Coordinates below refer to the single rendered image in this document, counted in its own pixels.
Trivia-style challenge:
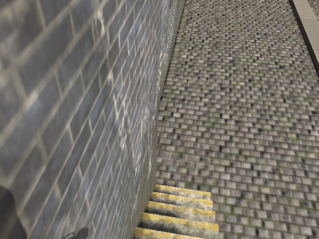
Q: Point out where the stairs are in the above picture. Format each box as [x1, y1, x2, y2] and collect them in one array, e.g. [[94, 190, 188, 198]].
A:
[[133, 184, 219, 239]]

